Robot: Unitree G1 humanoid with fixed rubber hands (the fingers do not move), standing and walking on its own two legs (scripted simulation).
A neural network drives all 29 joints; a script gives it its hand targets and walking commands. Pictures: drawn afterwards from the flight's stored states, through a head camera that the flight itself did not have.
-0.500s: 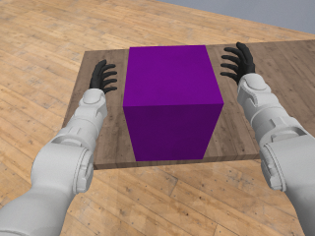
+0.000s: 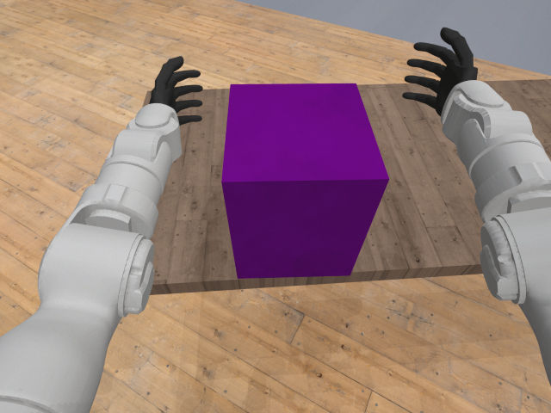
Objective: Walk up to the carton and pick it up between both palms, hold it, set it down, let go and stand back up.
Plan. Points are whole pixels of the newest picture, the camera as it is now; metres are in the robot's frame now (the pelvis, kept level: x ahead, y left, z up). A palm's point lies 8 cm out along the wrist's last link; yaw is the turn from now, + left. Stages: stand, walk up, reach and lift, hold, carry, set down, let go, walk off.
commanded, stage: set down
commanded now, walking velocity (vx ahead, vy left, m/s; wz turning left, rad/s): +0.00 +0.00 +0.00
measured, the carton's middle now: (293, 185) +0.47 +0.02 +0.05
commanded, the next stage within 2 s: none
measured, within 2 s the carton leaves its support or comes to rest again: neither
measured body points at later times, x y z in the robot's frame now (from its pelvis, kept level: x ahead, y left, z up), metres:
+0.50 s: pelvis +0.00 +0.00 +0.01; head +0.03 +0.02 +0.46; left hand +0.44 +0.22 +0.14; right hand +0.47 -0.17 +0.16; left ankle +0.01 +0.14 -0.74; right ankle +0.01 -0.09 -0.74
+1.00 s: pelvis +0.00 +0.00 +0.01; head +0.00 +0.02 +0.46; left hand +0.37 +0.22 +0.09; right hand +0.41 -0.17 +0.11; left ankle +0.01 +0.14 -0.74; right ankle +0.01 -0.09 -0.74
